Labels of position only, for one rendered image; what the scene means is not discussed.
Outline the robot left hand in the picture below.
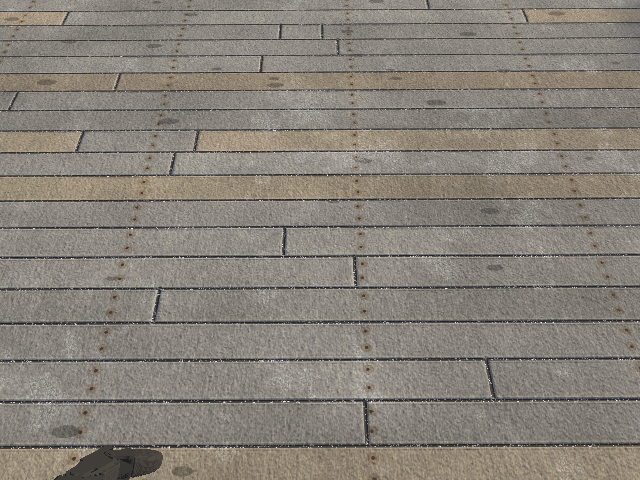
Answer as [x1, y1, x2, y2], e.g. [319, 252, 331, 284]
[54, 446, 163, 480]

